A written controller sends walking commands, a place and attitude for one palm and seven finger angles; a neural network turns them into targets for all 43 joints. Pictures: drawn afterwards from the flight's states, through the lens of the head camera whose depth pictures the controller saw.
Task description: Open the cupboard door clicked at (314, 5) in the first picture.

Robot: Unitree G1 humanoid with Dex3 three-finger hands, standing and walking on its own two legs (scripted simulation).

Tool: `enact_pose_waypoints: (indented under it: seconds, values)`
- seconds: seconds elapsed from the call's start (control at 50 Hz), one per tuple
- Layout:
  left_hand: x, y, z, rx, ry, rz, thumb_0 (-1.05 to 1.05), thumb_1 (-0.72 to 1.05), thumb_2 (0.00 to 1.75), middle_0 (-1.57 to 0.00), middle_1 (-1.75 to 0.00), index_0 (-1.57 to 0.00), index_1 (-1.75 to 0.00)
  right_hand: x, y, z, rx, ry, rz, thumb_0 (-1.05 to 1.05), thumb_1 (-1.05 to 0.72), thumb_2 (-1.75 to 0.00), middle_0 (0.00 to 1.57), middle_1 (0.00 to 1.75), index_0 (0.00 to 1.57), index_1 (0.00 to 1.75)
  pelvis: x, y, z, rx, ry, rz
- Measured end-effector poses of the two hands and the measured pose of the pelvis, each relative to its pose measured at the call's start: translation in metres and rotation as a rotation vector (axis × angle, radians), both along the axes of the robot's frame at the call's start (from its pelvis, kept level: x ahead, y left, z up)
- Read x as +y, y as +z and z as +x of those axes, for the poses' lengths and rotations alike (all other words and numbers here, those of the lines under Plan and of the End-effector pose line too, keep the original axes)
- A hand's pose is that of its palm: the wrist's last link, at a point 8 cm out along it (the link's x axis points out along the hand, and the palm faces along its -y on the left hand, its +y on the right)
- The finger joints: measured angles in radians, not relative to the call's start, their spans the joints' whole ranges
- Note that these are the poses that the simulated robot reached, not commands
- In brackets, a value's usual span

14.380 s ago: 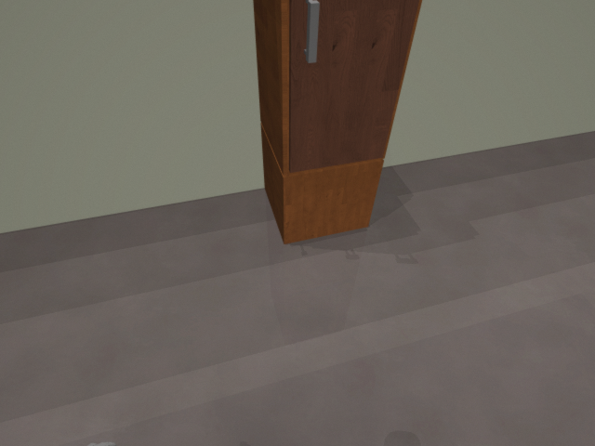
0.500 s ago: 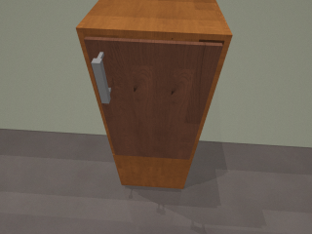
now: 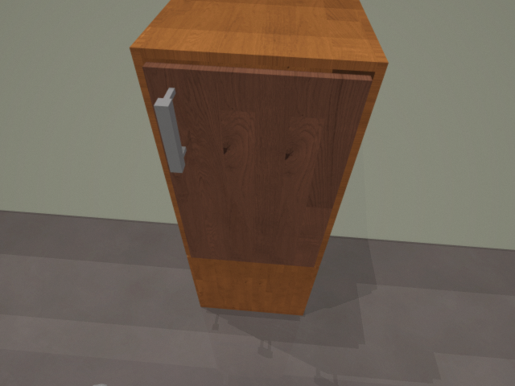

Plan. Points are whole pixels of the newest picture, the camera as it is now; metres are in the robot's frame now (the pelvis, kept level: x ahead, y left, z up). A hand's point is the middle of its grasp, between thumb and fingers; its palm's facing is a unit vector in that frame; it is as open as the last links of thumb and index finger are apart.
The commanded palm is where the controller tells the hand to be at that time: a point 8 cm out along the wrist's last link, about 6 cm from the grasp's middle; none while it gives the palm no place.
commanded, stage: raise the hand with hooked fingers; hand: left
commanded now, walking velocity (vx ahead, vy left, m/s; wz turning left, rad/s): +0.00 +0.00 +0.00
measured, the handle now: (174, 131) +0.50 +0.19 +0.14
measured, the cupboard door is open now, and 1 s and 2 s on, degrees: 0 0 0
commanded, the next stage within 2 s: none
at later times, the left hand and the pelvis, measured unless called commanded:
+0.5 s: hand (104, 342) +0.18 +0.24 -0.01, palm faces +0.03 -1.00 -0.04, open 9.3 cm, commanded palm +0.15 +0.30 +0.00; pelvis +0.00 -0.01 -0.07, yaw +2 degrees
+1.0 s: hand (78, 285) +0.23 +0.27 +0.06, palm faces +0.02 -1.00 -0.07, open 12.3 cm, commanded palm +0.20 +0.32 +0.08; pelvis +0.00 +0.01 -0.04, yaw +2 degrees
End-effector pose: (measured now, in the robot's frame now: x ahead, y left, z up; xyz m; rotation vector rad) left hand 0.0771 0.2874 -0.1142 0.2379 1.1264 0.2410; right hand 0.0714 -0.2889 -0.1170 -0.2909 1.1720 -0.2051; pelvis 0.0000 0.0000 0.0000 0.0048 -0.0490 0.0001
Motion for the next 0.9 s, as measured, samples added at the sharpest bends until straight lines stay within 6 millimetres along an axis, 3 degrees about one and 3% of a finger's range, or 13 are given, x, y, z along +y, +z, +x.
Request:
enact_pose_waypoints:
  seconds: [0.06, 0.12, 0.16, 0.22, 0.3, 0.38, 0.58, 0.9]
  values:
    - [0.007, 0.047, 0.035, -0.413, 0.104, -0.015, 0.01, 0.89, 0.89, -0.20, -0.31, -0.21, -0.31, 0.009, 0.010, 0.018, -0.183, 0.029, -0.009, 0.01, -0.91, -0.90, 0.20, 0.30, 0.20, 0.30, -0.002, -0.004, 0.000, 0.007, 0.020, 0.005]
    - [0.009, 0.091, 0.061, -0.759, 0.081, -0.031, 0.01, 0.86, 0.88, -0.20, -0.33, -0.21, -0.33, 0.022, 0.015, 0.042, -0.354, 0.072, 0.020, 0.01, -0.91, -0.90, 0.20, 0.30, 0.20, 0.30, -0.003, -0.013, -0.004, 0.045, 0.037, 0.006]
    - [0.009, 0.105, 0.070, -0.929, 0.016, -0.042, 0.01, 0.83, 0.86, -0.21, -0.35, -0.21, -0.35, 0.030, 0.015, 0.060, -0.450, 0.104, 0.044, 0.01, -0.91, -0.90, 0.20, 0.30, 0.20, 0.30, -0.006, -0.023, -0.008, 0.090, 0.035, 0.009]
    - [0.007, 0.104, 0.074, -1.078, -0.121, -0.066, 0.01, 0.78, 0.84, -0.21, -0.38, -0.21, -0.38, 0.039, 0.010, 0.086, -0.568, 0.169, 0.070, 0.01, -0.90, -0.90, 0.20, 0.30, 0.20, 0.30, -0.010, -0.045, -0.013, 0.161, 0.030, 0.012]
    - [0.004, 0.081, 0.070, -1.094, -0.249, -0.167, 0.00, 0.70, 0.81, -0.21, -0.43, -0.22, -0.43, 0.045, -0.001, 0.113, -0.660, 0.239, 0.079, 0.01, -0.90, -0.90, 0.20, 0.30, 0.20, 0.30, -0.013, -0.073, -0.014, 0.212, 0.028, 0.003]
    - [0.004, 0.074, 0.070, -1.077, -0.225, -0.236, 0.01, 0.60, 0.77, -0.22, -0.49, -0.23, -0.49, 0.050, -0.006, 0.127, -0.670, 0.258, 0.064, 0.01, -0.90, -0.90, 0.20, 0.30, 0.20, 0.30, -0.013, -0.083, -0.010, 0.211, 0.029, -0.019]
    - [0.011, 0.123, 0.091, -1.072, -0.257, -0.169, 0.01, 0.37, 0.67, -0.24, -0.64, -0.24, -0.64, 0.063, -0.004, 0.118, -0.596, 0.212, 0.084, 0.01, -0.90, -0.90, 0.20, 0.30, 0.20, 0.30, -0.008, -0.066, -0.001, 0.203, 0.048, -0.050]
    - [0.032, 0.163, 0.121, -1.113, -0.256, -0.171, 0.00, 0.00, 0.51, -0.26, -0.88, -0.27, -0.88, 0.061, 0.018, 0.097, -0.592, 0.188, 0.045, 0.01, -0.90, -0.90, 0.20, 0.30, 0.20, 0.30, 0.005, -0.044, 0.002, 0.144, 0.043, -0.046]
